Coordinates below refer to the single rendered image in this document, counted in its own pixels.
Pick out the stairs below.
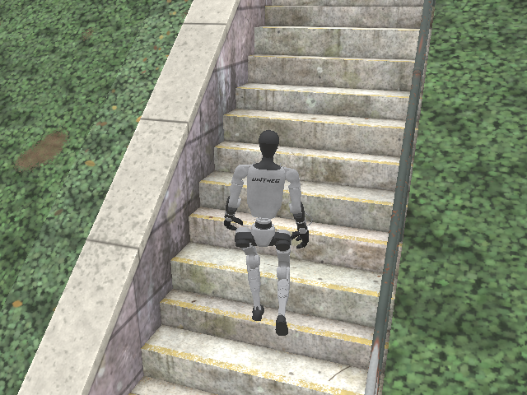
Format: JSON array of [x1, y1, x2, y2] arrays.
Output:
[[129, 0, 436, 395]]

